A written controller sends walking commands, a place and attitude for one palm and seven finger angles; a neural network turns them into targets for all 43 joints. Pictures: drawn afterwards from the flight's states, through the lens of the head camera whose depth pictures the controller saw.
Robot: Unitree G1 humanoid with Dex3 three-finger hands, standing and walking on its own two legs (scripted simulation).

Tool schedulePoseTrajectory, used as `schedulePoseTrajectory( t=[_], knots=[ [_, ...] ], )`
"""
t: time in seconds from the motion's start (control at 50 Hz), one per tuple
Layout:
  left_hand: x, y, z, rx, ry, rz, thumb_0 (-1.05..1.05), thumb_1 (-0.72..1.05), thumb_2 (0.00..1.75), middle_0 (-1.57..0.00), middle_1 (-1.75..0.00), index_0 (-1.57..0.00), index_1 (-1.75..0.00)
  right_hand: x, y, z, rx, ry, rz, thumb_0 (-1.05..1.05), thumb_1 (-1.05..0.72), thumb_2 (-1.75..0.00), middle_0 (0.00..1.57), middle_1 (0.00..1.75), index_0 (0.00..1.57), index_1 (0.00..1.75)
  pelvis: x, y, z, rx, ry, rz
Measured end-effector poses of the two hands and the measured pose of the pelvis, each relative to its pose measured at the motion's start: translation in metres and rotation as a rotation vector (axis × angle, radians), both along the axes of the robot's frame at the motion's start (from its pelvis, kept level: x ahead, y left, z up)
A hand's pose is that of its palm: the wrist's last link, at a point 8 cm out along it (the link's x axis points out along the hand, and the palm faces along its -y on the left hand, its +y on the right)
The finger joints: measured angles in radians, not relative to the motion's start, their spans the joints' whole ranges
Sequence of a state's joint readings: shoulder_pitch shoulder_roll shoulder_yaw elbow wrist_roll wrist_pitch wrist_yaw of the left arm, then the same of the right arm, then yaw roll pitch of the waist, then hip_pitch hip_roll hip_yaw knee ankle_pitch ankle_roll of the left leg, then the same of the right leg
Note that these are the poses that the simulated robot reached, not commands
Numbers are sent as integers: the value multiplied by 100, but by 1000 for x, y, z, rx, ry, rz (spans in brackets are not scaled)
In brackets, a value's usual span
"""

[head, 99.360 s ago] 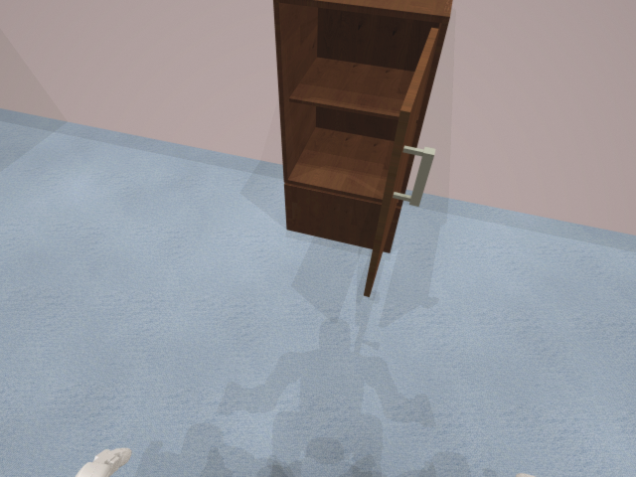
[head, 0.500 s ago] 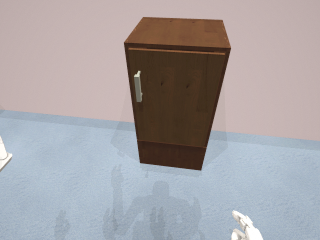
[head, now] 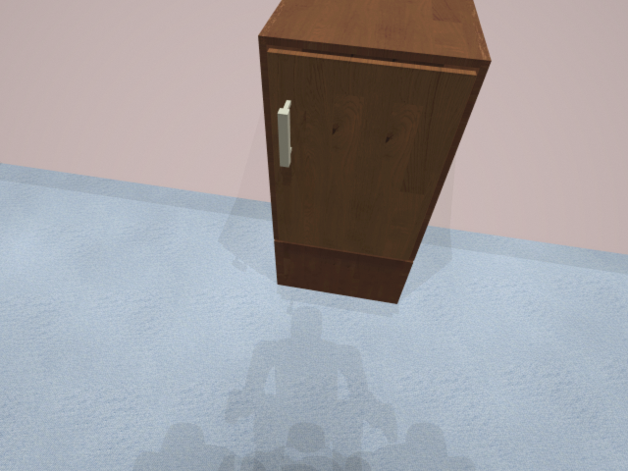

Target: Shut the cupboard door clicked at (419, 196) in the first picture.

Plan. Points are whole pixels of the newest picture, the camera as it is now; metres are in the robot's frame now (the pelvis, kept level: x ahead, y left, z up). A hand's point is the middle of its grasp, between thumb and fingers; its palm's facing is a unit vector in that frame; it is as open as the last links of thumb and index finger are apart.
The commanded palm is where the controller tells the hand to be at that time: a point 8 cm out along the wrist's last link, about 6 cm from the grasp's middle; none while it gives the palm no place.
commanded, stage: let the arm hang, fingers relaxed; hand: left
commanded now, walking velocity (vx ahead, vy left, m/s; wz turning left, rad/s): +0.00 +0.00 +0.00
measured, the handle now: (286, 134) +0.80 +0.09 -0.04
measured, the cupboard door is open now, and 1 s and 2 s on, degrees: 0 0 0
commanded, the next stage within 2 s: look to check the result in 0.76 s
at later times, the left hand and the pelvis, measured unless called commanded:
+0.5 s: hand out of the picture -0.01 +0.20 -0.16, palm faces +0.01 -0.98 -0.19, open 7.4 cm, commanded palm none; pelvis +0.00 +0.02 +0.02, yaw -2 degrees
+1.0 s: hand out of the picture -0.02 +0.18 -0.16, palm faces +0.00 -0.99 -0.17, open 7.4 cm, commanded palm none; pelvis +0.00 +0.02 +0.02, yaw -2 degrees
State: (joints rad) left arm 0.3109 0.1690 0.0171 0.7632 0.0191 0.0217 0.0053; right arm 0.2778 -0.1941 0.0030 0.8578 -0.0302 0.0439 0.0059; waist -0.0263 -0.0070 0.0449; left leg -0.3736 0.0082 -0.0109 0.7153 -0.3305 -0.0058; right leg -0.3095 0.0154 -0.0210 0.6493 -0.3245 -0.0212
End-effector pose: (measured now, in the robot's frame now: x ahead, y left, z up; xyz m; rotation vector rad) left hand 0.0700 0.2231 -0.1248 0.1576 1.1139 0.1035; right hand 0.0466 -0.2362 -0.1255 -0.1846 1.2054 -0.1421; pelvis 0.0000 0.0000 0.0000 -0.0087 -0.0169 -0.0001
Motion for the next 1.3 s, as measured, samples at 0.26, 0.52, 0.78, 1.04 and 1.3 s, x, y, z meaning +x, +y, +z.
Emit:
schedulePoseTrajectory(
  t=[0.26,0.52,0.78,1.04,1.3],
  knots=[
    [-69,38,2,43,254,65,0,92,90,-20,-29,-20,-30,-27,26,7,11,96,-38,1,-92,-90,20,30,20,30,3,18,19,0,-13,-17],
    [-84,21,-1,3,297,60,0,90,90,-20,-29,-19,-30,-44,37,3,34,129,-70,1,-92,-90,20,30,20,30,2,23,21,8,-25,-27],
    [-84,6,-5,-23,301,49,0,90,90,-20,-29,-20,-30,-76,47,0,56,197,-111,0,-91,-90,20,30,20,30,-1,20,20,9,-26,-32],
    [-89,9,-4,-6,314,53,0,90,90,-20,-29,-20,-30,-86,46,-1,62,216,-124,0,-91,-90,20,30,20,30,-3,18,20,9,-25,-35],
    [-89,6,-4,-6,310,49,0,90,90,-20,-29,-20,-30,-74,40,0,54,188,-115,0,-91,-90,20,30,20,30,-5,15,20,9,-23,-37]
  ],
)
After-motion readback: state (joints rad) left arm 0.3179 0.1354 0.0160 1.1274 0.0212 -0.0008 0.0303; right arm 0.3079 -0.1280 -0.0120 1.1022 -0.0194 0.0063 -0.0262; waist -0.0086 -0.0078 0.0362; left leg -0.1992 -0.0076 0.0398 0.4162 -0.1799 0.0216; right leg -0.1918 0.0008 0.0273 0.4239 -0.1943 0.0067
